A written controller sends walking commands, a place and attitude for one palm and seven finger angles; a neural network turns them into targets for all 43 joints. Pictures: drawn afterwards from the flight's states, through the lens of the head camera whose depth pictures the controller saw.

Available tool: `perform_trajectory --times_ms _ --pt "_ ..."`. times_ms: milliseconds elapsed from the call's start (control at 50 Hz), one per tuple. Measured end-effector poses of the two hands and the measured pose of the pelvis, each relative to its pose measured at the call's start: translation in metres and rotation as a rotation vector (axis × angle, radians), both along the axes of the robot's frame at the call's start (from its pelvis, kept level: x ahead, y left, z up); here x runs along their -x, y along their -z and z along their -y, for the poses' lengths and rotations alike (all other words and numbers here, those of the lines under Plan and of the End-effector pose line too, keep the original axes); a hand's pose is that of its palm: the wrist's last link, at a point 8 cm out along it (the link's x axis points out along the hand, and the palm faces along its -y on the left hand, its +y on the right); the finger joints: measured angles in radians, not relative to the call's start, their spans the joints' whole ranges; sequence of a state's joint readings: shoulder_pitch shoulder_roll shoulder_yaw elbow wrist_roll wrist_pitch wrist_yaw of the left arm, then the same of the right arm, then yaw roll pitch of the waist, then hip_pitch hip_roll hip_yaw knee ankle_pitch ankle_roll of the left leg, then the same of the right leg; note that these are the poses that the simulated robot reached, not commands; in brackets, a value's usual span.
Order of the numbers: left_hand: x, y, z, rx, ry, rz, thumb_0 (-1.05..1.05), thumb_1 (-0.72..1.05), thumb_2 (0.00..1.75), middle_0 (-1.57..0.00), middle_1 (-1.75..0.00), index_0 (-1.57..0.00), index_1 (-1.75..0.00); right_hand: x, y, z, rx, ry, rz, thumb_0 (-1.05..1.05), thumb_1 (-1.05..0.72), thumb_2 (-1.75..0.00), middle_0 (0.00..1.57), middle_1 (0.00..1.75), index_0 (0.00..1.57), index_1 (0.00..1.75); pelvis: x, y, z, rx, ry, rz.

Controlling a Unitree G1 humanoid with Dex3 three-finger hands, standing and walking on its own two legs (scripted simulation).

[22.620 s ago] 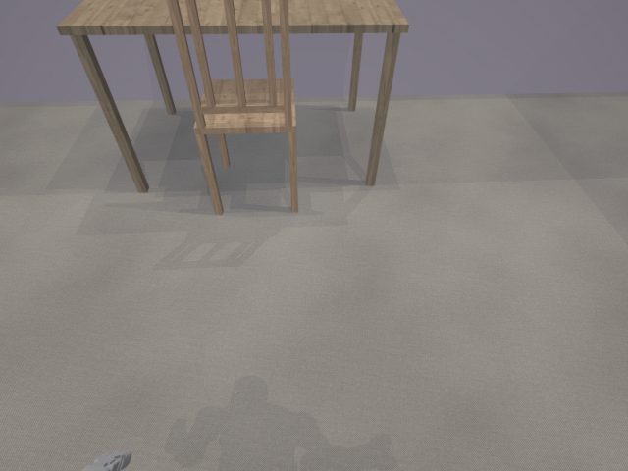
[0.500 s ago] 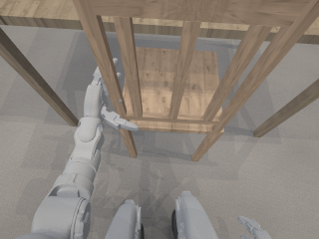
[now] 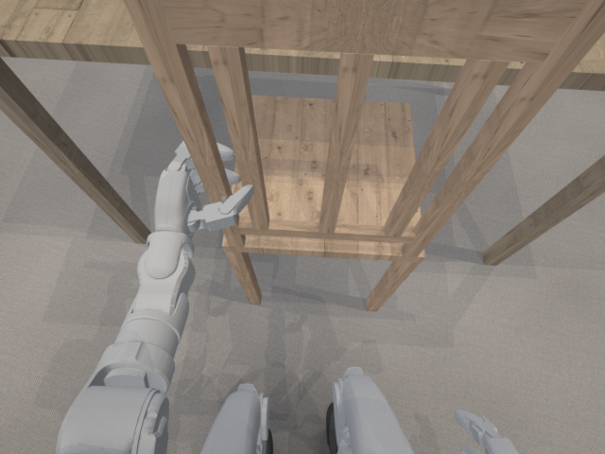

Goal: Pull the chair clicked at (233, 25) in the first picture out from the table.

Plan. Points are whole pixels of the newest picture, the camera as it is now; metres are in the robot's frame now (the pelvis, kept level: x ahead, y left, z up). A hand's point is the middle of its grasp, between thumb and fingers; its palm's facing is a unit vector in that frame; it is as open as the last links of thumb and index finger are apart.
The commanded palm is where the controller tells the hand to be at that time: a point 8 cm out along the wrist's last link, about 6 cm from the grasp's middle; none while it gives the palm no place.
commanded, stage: hook a spindle and tug to test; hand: left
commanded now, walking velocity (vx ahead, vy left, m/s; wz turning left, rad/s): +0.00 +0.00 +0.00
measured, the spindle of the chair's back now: (337, 167) +0.45 -0.06 +0.06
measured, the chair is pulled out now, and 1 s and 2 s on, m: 0.00 0.02 0.09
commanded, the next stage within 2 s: step backward, pulling the chair out in 0.70 s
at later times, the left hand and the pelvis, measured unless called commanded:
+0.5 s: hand (224, 207) +0.42 +0.09 +0.02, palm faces -0.13 -0.99 -0.03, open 7.6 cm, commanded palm +0.39 +0.14 +0.02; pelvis +0.01 +0.00 +0.00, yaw +0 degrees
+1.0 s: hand (221, 217) +0.40 +0.09 +0.04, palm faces -0.16 -0.97 -0.18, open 6.2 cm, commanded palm +0.39 +0.14 +0.04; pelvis +0.02 +0.01 +0.07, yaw -2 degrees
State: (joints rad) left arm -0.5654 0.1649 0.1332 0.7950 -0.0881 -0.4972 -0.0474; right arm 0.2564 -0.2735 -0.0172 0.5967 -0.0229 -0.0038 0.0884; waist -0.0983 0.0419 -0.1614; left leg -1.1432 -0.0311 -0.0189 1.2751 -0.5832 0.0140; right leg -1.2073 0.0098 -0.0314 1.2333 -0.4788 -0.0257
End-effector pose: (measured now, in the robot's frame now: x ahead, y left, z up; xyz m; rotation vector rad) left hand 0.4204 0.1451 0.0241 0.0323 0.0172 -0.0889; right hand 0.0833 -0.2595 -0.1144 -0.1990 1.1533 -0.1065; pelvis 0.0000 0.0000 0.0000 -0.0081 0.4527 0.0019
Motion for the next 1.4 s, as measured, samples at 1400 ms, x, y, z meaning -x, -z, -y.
perform_trajectory --times_ms 1400 --pt "0.05 -0.039 0.007 -0.189 0.065 -0.449 0.07 0.65 0.7 -0.22 -1.14 -0.49 -1.45 0.055 -0.107 -0.007 0.084 0.308 -0.149 0.01 -0.91 -0.9 0.2 0.3 0.2 0.3 -0.018 -0.115 -0.014 0.016 0.113 0.288"
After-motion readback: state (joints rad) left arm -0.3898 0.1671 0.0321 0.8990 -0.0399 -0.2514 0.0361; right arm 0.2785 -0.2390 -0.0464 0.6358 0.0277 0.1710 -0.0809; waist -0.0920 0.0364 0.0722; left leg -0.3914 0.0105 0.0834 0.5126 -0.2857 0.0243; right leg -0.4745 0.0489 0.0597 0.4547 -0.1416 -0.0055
